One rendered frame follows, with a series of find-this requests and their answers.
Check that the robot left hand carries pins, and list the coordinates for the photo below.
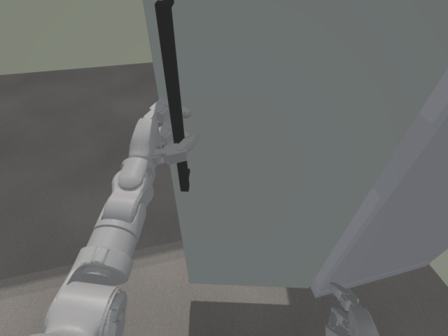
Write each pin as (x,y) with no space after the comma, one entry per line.
(147,136)

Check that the handle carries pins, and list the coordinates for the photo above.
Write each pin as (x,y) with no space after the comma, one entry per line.
(165,26)

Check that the robot right hand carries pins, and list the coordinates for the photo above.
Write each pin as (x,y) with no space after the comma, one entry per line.
(358,321)

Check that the left robot upper arm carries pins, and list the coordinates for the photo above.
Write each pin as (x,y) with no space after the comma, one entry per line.
(87,309)

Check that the robot left forearm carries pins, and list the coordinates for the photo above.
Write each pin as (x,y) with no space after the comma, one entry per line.
(107,258)

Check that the fridge door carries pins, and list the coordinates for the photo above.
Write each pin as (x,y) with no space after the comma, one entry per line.
(299,105)

